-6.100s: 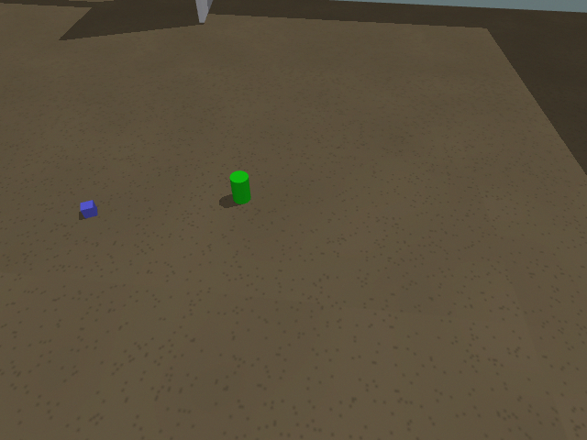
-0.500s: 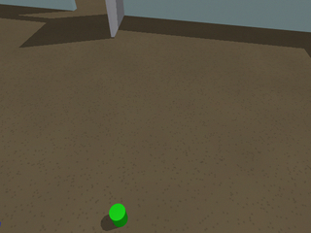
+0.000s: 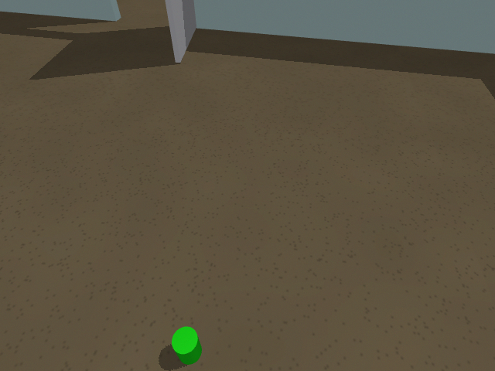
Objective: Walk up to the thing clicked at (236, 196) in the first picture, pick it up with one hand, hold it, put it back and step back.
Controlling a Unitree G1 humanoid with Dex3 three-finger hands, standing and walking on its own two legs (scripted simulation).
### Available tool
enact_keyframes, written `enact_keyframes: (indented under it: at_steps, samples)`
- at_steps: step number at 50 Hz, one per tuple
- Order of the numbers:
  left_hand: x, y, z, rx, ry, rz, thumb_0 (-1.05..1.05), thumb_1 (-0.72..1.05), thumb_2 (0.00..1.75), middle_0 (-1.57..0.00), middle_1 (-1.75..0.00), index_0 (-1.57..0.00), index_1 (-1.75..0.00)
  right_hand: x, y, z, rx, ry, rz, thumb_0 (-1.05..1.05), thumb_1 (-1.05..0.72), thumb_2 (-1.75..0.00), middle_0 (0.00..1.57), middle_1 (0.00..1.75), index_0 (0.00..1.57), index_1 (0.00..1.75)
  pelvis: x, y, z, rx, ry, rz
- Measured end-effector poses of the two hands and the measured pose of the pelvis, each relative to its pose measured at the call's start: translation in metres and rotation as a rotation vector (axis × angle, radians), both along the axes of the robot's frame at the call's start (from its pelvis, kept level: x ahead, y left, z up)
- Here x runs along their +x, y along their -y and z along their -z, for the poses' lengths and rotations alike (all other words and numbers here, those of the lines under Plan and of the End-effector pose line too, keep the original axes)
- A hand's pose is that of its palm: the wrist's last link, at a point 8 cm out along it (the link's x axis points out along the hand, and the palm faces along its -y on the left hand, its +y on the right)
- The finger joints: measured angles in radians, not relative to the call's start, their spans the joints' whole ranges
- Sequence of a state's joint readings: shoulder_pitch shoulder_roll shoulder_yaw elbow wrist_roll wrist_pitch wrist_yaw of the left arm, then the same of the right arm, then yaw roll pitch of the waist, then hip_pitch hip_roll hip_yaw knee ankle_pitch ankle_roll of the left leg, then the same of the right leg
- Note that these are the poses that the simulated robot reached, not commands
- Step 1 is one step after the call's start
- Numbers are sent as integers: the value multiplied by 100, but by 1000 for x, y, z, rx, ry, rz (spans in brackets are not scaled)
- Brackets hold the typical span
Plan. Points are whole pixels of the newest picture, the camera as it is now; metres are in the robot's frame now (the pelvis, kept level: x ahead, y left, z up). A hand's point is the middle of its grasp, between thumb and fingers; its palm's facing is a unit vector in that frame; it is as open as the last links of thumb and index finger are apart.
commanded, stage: stand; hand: left
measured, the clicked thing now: (187, 345) +0.36 +0.23 -0.71
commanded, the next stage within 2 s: go down in 1.24 s
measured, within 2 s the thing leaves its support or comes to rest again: neither
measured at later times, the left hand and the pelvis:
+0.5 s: hand out of the picture +0.08 +0.26 -0.15, palm faces -0.03 -0.94 -0.35, open 7.4 cm; pelvis +0.00 +0.00 +0.00, yaw +0 degrees
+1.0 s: hand out of the picture +0.08 +0.26 -0.16, palm faces -0.03 -0.94 -0.35, open 7.4 cm; pelvis +0.01 +0.00 +0.00, yaw +0 degrees
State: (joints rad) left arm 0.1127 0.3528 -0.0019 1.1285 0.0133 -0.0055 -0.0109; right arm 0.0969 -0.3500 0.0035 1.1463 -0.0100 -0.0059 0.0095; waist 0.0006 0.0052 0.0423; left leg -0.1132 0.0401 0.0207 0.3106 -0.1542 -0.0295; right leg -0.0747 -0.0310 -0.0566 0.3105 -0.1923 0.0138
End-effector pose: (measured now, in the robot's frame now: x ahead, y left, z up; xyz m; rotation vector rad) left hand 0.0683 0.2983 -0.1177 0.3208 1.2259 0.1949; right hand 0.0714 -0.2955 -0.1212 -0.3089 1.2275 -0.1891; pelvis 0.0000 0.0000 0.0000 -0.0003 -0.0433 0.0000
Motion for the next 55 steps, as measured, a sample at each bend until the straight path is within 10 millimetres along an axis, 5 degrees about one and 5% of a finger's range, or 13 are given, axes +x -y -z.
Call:
enact_keyframes:
  at_steps: [55]
  samples:
    - [5,-1,1,2,-9,5,0,90,90,-21,-30,-20,-30,6,-1,0,-4,-3,-2,0,-90,-90,21,30,20,30,8,-1,0,3,-5,6]
